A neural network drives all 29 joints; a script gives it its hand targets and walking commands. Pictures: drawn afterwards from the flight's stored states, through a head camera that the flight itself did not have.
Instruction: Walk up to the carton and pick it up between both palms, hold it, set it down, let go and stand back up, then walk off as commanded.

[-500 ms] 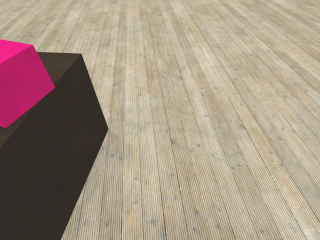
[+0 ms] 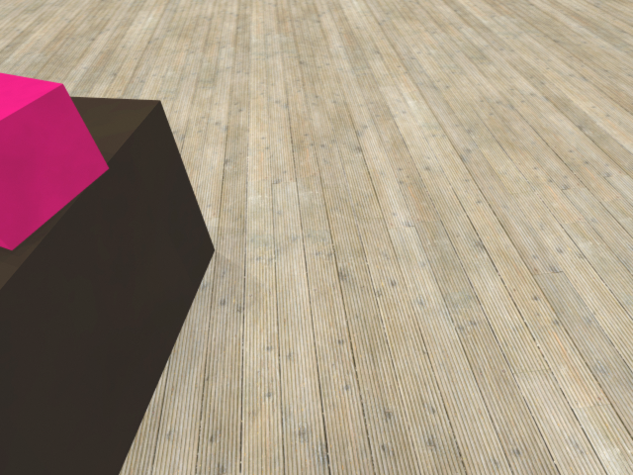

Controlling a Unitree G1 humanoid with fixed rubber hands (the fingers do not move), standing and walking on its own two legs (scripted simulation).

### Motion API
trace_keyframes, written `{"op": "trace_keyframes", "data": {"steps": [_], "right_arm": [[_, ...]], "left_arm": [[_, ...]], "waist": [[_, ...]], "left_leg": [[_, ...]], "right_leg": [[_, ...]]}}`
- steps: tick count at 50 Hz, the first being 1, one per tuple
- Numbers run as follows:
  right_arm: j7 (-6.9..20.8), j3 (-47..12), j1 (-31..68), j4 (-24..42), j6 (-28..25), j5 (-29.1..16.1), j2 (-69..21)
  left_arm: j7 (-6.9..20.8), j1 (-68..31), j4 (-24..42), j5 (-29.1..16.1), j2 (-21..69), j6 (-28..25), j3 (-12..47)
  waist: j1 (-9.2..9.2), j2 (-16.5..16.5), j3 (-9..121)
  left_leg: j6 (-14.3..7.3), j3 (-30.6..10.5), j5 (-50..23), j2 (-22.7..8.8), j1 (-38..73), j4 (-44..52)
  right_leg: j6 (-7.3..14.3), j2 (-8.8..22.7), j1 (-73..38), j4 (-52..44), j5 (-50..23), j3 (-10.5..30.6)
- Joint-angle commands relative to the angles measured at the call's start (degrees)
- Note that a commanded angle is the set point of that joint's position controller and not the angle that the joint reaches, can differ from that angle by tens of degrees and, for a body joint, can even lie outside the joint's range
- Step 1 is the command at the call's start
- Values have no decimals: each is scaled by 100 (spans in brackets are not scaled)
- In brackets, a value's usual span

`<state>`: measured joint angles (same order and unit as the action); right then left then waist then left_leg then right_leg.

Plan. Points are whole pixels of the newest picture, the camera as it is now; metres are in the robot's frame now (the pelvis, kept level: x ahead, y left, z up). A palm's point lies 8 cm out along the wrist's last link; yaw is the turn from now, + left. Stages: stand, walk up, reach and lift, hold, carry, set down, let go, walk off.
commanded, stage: walk up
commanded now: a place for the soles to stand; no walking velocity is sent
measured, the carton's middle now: out of the picture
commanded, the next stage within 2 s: none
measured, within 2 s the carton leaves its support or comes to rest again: neither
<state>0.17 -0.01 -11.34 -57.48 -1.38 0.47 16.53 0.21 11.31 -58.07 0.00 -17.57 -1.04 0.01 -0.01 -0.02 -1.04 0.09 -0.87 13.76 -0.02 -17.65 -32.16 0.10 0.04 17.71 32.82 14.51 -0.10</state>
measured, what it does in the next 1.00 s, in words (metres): walks ahead, turning left: right foot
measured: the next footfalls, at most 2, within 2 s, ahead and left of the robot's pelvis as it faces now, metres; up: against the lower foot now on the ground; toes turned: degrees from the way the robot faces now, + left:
right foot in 0.76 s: +0.35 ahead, -0.05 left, +0.00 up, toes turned +33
left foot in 1.06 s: +0.27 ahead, +0.05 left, +0.00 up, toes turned +42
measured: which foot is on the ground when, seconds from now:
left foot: down 0.00-0.76, up 0.78-1.00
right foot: down 0.00-0.26, up 0.28-0.74, down 0.76-1.00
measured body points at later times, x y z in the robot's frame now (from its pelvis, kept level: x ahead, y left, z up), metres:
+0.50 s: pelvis +0.09 +0.04 +0.00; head +0.10 +0.08 +0.45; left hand +0.08 +0.36 -0.13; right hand +0.17 -0.26 -0.10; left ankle +0.04 +0.15 -0.73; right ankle +0.16 -0.09 -0.67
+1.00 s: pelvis +0.30 -0.09 +0.00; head +0.31 -0.08 +0.45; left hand +0.21 +0.22 -0.10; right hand +0.52 -0.31 -0.12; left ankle +0.19 +0.02 -0.68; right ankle +0.32 -0.07 -0.73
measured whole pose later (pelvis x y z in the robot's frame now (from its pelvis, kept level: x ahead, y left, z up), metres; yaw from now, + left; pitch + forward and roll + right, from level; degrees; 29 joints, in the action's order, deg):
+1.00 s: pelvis +0.30 -0.09 +0.00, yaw +41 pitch -2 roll +3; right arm -2.9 0.5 -20.6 -52.2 -3.5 0.5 21.9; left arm 4.2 9.0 -44.8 0.0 -21.6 0.2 -0.6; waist 0.2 3.2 -4.0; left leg 0.2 0.0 22.6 0.4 -21.6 -52.8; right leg 0.2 -2.1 15.9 33.3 15.9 -10.3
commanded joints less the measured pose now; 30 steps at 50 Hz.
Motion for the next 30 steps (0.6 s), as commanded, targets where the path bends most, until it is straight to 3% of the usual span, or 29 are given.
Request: {"op": "trace_keyframes", "data": {"steps": [1,2,3,4,5,6,7,8,9,10,11,12,13,14,15,16,17,18,19,20,22,23,24,25,26,27,28,29,30], "right_arm": [[220,528,659,838,19,105,1829],[243,447,930,981,8,102,1329],[232,508,747,1001,-17,161,1505],[273,579,-45,778,4,168,1662],[326,606,-85,744,-39,126,1661],[397,645,-259,679,-27,145,1625],[439,601,-300,698,20,144,1581],[485,581,-383,714,53,124,1517],[468,590,-552,663,48,122,1555],[421,578,-1376,407,58,111,1424],[338,614,-1981,146,4,91,1543],[200,713,-2565,-43,-68,116,1740],[117,839,-2324,117,-100,165,2355],[63,742,-1722,421,-144,70,2394],[5,808,-1315,542,-153,-2,2501],[-27,802,-867,693,-199,24,2461],[-22,763,-942,689,-232,8,2373],[-65,675,-949,682,-295,-51,2138],[-87,645,-1146,750,-327,-56,2046],[-88,660,-1483,698,-382,-102,1988],[-160,663,-1553,812,-413,-13,1952],[-198,632,-1796,817,-438,-48,1888],[-236,600,-1827,755,-459,-46,1871],[-242,676,-1618,806,-456,-67,2066],[-258,683,-1647,892,-494,-73,2178],[-254,654,-1760,799,-466,-80,1976],[-262,622,-1771,781,-468,-47,2052],[-293,636,-1747,833,-476,-67,2123],[-319,687,-1770,770,-472,-36,2155]], "left_arm": [[169,390,748,284,-1977,-278,-999],[132,619,721,280,-1967,-253,-1013],[138,86,944,292,-2061,-283,-1022],[166,-416,1158,350,-1809,-298,-930],[148,-481,1208,314,-1713,-330,-893],[152,-717,1188,365,-1766,-359,-872],[197,-867,1192,330,-1812,-345,-896],[273,-923,1189,362,-1920,-303,-971],[309,-1084,1299,356,-1965,-246,-938],[348,-1406,1333,369,-1835,-184,-896],[350,-1425,1361,404,-1591,-75,-819],[390,-1236,1459,435,-1209,15,-674],[401,-1404,1644,357,-971,27,-610],[420,-1254,1830,285,-1171,-7,-630],[434,-1277,1817,313,-1488,-48,-622],[415,-1074,1644,272,-1681,-55,-686],[399,-889,1469,277,-1833,-34,-724],[401,-771,1337,198,-1722,7,-692],[426,-675,1364,203,-1643,48,-680],[411,-865,1421,223,-1669,58,-706],[407,-1038,1574,257,-1539,90,-651],[396,-1193,1616,251,-1532,71,-698],[426,-1333,1653,235,-1477,83,-635],[415,-1261,1679,202,-1557,78,-678],[395,-1220,1720,238,-1621,70,-654],[405,-1325,1824,252,-1627,57,-660],[405,-1424,1947,230,-1589,29,-663],[402,-1506,2066,260,-1581,27,-633],[407,-1729,2107,275,-1572,38,-652]], "waist": [[-752,552,-470],[-859,1496,-162],[-569,1244,-111],[-147,678,-48],[-165,646,-48],[-49,457,-121],[-9,887,-302],[-30,1358,-530],[129,1344,-455],[507,992,-243],[783,122,-325],[1067,-1565,-239],[826,-2133,-533],[384,-1501,-596],[266,-936,-806],[106,-650,-787],[64,-385,-605],[-5,-426,-293],[-33,-397,-82],[85,-373,-55],[96,-442,81],[137,6,-136],[60,-79,-206],[67,-193,-20],[68,-26,-36],[119,-317,78],[133,-542,18],[159,-422,113],[221,-535,9]], "left_leg": [[-80,-772,2022,46,-3617,695],[-194,-145,1338,136,-3270,-976],[-74,-112,1261,-399,-2953,-1872],[-102,-197,1307,-555,-2236,-2259],[-144,-289,1375,-583,-2056,-2050],[-159,-163,1342,-575,-1799,-2001],[-109,-2,1353,-610,-1568,-1837],[-98,247,1547,-689,-1269,-1442],[-145,358,1266,-512,-608,-1155],[-209,465,982,-487,626,-718],[-223,208,775,-252,1265,12],[-347,-1201,1597,-648,1809,1232],[-521,-3650,1932,-1415,1827,1711],[-797,-4822,2695,-1717,1506,2407],[-940,-5394,3726,-1853,882,2781],[-1067,-5100,3523,-1793,1257,2568],[-871,-4354,2349,-1582,1663,2119],[-544,-3517,1297,-1261,1818,1898],[-426,-3397,592,-1158,1924,1708],[-406,-3143,-205,-1138,2147,1602],[-530,-3140,-651,-1024,2130,1282],[-458,-3249,-1249,-1065,2192,1190],[-535,-3043,-1342,-1045,1724,1144],[-592,-2846,-1226,-949,1731,1098],[-673,-3059,-1319,-1064,1742,1015],[-621,-2803,-1634,-904,1999,740],[-765,-2766,-2015,-840,1979,611],[-972,-3067,-1955,-952,1944,485],[-1069,-2971,-2004,-959,1966,422]], "right_leg": [[840,1167,-3028,-1624,3396,1114],[1105,2311,-2670,-2399,3632,2300],[1530,2828,-2180,-2367,2757,2268],[1615,2790,-1761,-2199,2266,2025],[1507,2580,-1589,-2164,2311,1711],[1381,2365,-1415,-2197,2268,1380],[1299,2178,-1061,-2125,2268,883],[1191,2126,-828,-2029,2438,646],[1036,1862,-282,-1847,2517,358],[800,1557,276,-1110,2688,-149],[608,1099,797,357,2275,-534],[388,324,1445,2510,2103,-912],[209,-430,2879,3486,2260,-431],[230,-280,3047,3358,1743,279],[195,-96,2821,3541,1682,645],[144,13,2879,3518,1327,701],[109,135,2796,3315,958,786],[103,271,2538,3074,553,752],[66,180,2484,3060,415,668],[53,217,2542,2927,202,584],[-37,165,2588,3040,334,583],[21,188,2827,2991,265,704],[19,285,2539,2838,262,733],[34,159,2369,2610,437,603],[66,236,2521,2510,314,693],[51,151,2539,2221,410,647],[33,135,2550,2145,602,581],[80,195,2569,2033,623,696],[113,191,2631,1934,679,608]]}}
